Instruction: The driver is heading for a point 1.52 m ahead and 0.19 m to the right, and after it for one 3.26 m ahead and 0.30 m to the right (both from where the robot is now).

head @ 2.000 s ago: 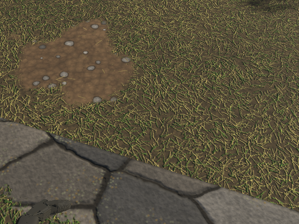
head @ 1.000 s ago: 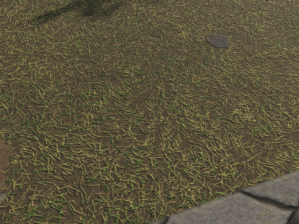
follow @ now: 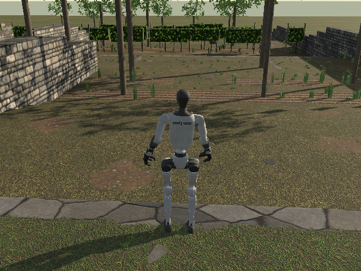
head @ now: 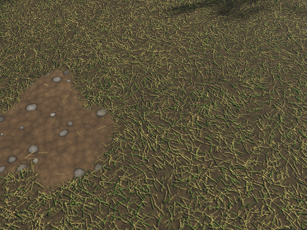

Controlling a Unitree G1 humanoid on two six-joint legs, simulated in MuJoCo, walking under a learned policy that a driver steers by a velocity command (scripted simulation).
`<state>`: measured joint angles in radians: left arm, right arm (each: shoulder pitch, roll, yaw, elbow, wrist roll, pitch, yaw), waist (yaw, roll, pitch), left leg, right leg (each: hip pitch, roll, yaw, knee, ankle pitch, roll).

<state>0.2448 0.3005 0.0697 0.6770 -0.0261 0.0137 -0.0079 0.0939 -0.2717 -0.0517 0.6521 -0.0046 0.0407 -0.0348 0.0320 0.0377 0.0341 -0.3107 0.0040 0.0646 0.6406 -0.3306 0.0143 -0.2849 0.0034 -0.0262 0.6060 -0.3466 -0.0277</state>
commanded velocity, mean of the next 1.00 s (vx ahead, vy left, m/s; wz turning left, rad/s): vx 0.35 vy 0.00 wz -0.14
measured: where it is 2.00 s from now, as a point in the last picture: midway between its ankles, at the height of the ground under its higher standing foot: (158, 109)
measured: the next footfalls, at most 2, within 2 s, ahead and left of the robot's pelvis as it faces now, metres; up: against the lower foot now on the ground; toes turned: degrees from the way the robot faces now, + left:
left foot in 0.46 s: +0.15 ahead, +0.08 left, +0.00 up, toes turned -36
right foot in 0.78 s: +0.08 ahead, -0.16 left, +0.00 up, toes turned -13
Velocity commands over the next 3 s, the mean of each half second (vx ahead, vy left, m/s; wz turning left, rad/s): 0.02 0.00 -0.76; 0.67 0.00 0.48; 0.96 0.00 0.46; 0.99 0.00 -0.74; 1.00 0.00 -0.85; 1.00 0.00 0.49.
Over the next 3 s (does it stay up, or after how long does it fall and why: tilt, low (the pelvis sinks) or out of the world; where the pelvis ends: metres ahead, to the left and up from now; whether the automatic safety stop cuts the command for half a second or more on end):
stays up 1.77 -0.37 -0.02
